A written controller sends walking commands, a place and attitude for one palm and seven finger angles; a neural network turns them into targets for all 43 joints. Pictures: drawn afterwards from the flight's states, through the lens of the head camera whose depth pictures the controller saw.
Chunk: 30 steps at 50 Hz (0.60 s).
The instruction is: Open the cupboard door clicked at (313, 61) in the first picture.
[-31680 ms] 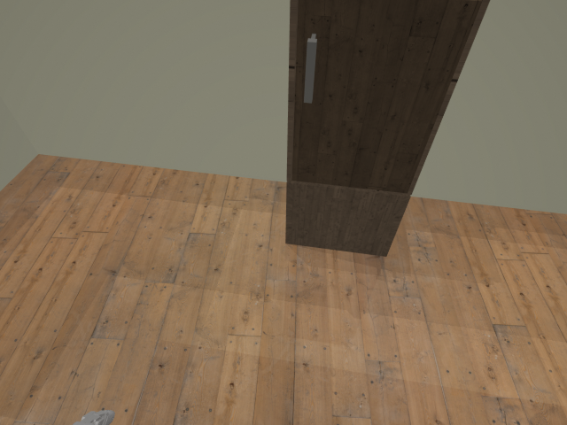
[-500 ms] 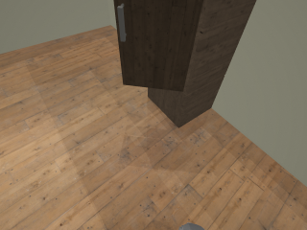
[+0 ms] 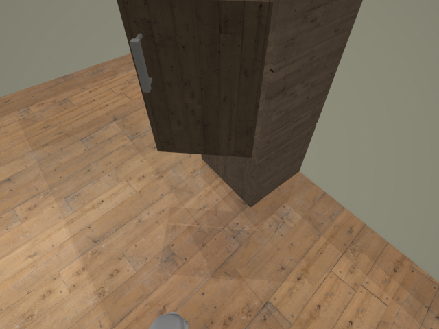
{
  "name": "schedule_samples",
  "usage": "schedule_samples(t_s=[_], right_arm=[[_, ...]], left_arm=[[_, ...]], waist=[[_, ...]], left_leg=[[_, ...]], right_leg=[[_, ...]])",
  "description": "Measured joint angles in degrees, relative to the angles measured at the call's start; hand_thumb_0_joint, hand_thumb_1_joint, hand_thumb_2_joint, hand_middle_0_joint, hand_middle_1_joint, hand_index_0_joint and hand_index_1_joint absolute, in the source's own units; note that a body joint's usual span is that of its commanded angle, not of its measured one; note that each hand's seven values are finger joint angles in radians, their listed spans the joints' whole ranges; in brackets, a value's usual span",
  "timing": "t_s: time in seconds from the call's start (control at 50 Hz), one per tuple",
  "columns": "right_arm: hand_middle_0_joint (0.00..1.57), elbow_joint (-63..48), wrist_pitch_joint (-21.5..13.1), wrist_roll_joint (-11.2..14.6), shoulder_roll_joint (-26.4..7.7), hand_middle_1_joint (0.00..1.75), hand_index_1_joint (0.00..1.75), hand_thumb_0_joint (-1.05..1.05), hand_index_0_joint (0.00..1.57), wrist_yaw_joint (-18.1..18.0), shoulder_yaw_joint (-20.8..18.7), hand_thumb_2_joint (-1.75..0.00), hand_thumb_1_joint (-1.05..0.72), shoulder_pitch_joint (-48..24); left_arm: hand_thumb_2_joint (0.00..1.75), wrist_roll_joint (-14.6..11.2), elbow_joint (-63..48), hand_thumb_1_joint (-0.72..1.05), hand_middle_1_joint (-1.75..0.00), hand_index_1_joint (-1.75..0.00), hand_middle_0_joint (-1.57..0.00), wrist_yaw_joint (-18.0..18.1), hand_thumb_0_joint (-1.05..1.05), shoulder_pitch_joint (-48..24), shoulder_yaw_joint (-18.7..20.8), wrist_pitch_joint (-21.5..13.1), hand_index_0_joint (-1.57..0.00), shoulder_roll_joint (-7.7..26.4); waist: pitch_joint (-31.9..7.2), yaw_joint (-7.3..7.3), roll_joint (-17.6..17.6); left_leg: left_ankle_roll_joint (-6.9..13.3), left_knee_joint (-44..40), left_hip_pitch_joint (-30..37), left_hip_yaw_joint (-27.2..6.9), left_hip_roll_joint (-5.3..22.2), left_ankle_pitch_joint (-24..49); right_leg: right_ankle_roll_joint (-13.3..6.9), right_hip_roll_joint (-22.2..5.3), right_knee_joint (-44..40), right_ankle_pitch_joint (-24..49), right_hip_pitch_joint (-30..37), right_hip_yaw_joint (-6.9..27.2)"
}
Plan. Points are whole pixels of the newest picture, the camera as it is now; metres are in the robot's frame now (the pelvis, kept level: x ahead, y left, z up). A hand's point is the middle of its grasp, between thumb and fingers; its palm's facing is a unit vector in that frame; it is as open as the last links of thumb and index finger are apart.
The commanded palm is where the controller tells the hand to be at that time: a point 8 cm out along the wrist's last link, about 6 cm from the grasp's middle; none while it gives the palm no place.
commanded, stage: take the last steps up to it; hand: left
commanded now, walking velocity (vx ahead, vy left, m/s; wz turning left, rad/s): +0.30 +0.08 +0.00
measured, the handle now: (143, 63) +0.80 +0.26 +0.06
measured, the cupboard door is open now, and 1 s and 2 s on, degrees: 46 46 46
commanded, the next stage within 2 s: come to a stop and stand still in 0.38 s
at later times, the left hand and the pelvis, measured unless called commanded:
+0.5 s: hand (107, 308) +0.19 +0.26 -0.18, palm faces +0.04 -0.99 -0.16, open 7.3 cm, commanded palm none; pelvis +0.17 +0.09 +0.00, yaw -2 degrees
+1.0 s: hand (120, 265) +0.29 +0.27 -0.20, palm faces +0.02 -0.99 -0.16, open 7.3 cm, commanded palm none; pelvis +0.19 +0.10 -0.02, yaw -2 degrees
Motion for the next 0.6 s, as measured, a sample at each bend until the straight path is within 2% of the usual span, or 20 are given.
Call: schedule_samples(t_s=[0.1,0.22,0.24,0.26,0.3,0.34,0.38,0.44,0.5,0.6], right_arm=[[0.19,-2.40,-0.14,0.04,-1.07,0.30,0.29,0.00,0.20,0.77,-0.22,-0.90,-0.92,-5.32],[0.19,-4.74,-1.31,0.09,-1.83,0.30,0.29,0.00,0.20,1.38,0.35,-0.90,-0.92,-10.00],[0.19,-5.31,-1.95,-0.02,-2.15,0.30,0.29,0.00,0.20,1.32,0.56,-0.90,-0.91,-10.32],[0.19,-5.71,-2.56,-0.28,-2.03,0.30,0.29,0.00,0.20,0.98,0.53,-0.90,-0.91,-10.89],[0.19,-6.56,-3.07,-0.45,-1.46,0.30,0.29,0.00,0.20,0.24,0.87,-0.90,-0.91,-11.36],[0.19,-6.83,-3.11,-0.30,-0.83,0.30,0.29,0.00,0.20,-0.43,1.26,-0.90,-0.91,-10.53],[0.19,-6.30,-3.23,-0.16,-0.05,0.30,0.29,0.00,0.20,-0.95,1.72,-0.90,-0.91,-8.96],[0.20,-5.22,-3.59,0.39,0.00,0.30,0.30,-0.01,0.20,-2.07,1.12,-0.90,-0.94,-6.23],[0.20,-3.65,-3.31,0.21,-0.54,0.30,0.30,-0.02,0.20,-1.98,1.40,-0.90,-0.95,-3.35],[0.20,-0.42,-1.92,0.00,0.31,0.30,0.30,-0.01,0.20,-2.22,2.41,-0.90,-0.93,0.59]], left_arm=[[0.90,0.42,3.84,0.95,-0.30,-0.30,-0.20,-0.83,-0.03,4.54,-1.12,0.56,-0.20,0.05],[0.90,0.62,7.21,0.92,-0.30,-0.30,-0.20,-1.11,-0.01,9.72,-1.57,1.97,-0.20,-0.52],[0.90,0.56,7.45,0.92,-0.30,-0.30,-0.20,-1.14,-0.01,10.79,-1.60,2.26,-0.20,-0.73],[0.90,0.42,7.78,0.92,-0.30,-0.30,-0.20,-1.19,0.00,11.02,-1.62,2.75,-0.20,-0.68],[0.90,0.44,7.95,0.92,-0.30,-0.29,-0.20,-1.01,0.00,10.32,-1.74,3.84,-0.20,-0.45],[0.90,0.50,7.67,0.91,-0.30,-0.29,-0.20,-0.99,0.00,9.01,-1.66,4.40,-0.20,-0.30],[0.90,0.68,6.81,0.91,-0.30,-0.29,-0.20,-1.12,0.00,7.28,-1.45,4.49,-0.20,-0.12],[0.90,0.74,4.81,0.91,-0.30,-0.29,-0.19,-1.06,0.00,4.82,-1.25,4.42,-0.20,-0.26],[0.90,0.90,3.31,0.92,-0.30,-0.29,-0.19,-0.58,0.01,2.34,-1.07,4.64,-0.20,-0.10],[0.90,0.42,2.15,0.94,-0.30,-0.29,-0.19,0.01,0.01,-1.42,-1.48,4.99,-0.20,1.36]], waist=[[-0.72,1.72,-0.25],[0.02,3.92,-1.58],[-0.06,4.13,-1.36],[0.39,3.94,-1.90],[1.63,4.00,-2.88],[1.83,3.98,-3.08],[1.76,3.83,-3.18],[1.22,3.33,-2.91],[0.56,2.61,-2.59],[0.58,0.89,-2.09]], left_leg=[[-0.63,-11.00,0.17,1.20,-0.12,2.01],[0.68,-23.33,6.85,3.65,-2.74,2.27],[1.48,-25.76,8.74,3.89,-2.90,3.69],[3.14,-24.34,8.39,4.29,-3.51,4.78],[5.34,-20.93,8.31,5.38,-4.31,2.04],[6.12,-21.78,9.95,6.19,-4.85,0.40],[5.92,-24.97,12.45,6.75,-5.62,0.95],[6.63,-30.00,16.10,7.46,-6.74,2.01],[6.82,-33.34,19.08,7.81,-7.46,2.28],[6.13,-33.10,21.69,7.40,-7.50,0.08]], right_leg=[[1.67,-0.66,-2.63,-1.63,4.43,0.27],[5.09,-3.00,1.63,-8.02,7.62,0.39],[5.38,-3.30,5.04,-10.23,6.74,0.68],[4.85,-4.32,10.94,-12.59,4.61,1.19],[3.39,-4.61,27.04,-16.94,-2.07,4.44],[2.75,-4.19,39.33,-15.37,-8.86,6.17],[2.91,-4.39,44.01,-11.83,-13.84,6.65],[3.50,-4.70,42.95,-7.72,-18.62,7.13],[3.93,-4.81,38.01,-4.82,-20.39,7.17],[4.06,-3.97,23.32,-2.39,-15.99,6.82]])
